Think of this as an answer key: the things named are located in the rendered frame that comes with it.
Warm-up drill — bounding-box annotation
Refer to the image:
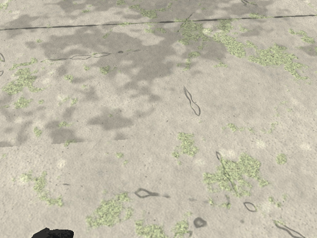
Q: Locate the left robot hand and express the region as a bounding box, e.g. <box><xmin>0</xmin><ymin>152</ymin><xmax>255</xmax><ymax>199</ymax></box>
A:
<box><xmin>32</xmin><ymin>227</ymin><xmax>74</xmax><ymax>238</ymax></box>

